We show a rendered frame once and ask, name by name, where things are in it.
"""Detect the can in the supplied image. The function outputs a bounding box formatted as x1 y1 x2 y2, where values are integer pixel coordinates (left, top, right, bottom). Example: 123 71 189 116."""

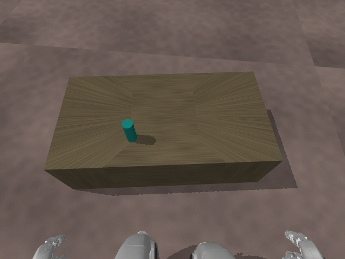
122 119 137 142

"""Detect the right robot hand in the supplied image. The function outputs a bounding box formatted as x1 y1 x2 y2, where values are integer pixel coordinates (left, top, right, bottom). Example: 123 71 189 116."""
282 230 323 259

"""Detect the left robot hand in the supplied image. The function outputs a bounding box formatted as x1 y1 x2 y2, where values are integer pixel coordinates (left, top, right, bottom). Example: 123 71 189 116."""
33 235 68 259

